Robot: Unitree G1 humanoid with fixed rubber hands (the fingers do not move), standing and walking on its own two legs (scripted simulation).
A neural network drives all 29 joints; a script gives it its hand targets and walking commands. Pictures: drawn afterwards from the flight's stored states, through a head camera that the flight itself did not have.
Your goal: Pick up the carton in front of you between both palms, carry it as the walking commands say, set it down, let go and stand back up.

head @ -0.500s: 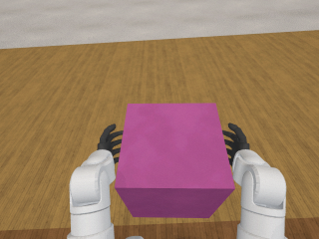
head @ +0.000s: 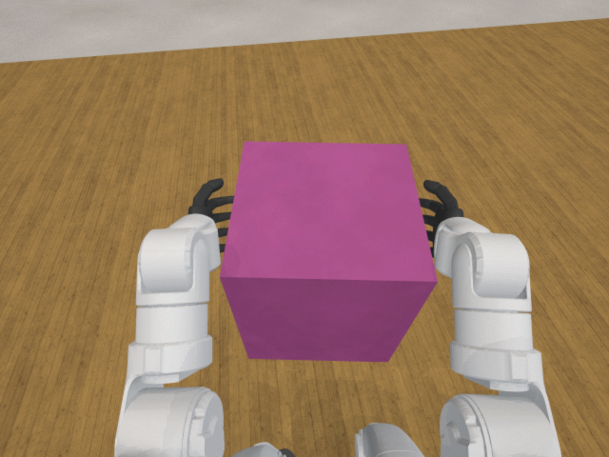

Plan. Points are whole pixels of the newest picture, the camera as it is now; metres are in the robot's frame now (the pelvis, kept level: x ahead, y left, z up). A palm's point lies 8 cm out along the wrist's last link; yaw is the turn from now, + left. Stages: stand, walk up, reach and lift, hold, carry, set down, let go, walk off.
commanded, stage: carry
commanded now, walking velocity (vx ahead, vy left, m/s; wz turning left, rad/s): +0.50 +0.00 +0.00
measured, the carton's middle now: (321, 259) +0.37 -0.01 +0.00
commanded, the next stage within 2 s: none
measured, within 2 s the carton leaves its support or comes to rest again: neither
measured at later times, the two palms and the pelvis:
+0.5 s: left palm (229, 89) +0.69 +0.14 +0.04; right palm (393, 81) +0.71 -0.16 +0.04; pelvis +0.34 -0.03 -0.05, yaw +2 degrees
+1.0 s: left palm (240, 22) +1.02 +0.15 -0.02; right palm (365, 24) +1.00 -0.15 -0.01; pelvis +0.66 +0.02 -0.10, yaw +0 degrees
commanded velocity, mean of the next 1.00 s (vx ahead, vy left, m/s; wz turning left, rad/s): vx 0.50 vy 0.00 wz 0.00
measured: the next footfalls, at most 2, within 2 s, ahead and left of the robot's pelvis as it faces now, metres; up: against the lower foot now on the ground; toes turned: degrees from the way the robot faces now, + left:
right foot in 0.28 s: +0.36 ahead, -0.07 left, -0.05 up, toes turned -2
left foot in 0.74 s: +0.67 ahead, +0.04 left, -0.10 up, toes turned +3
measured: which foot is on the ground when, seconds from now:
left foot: down 0.00-0.26, up 0.28-0.72, down 0.74-1.00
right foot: up 0.00-0.26, down 0.28-0.76, up 0.78-1.00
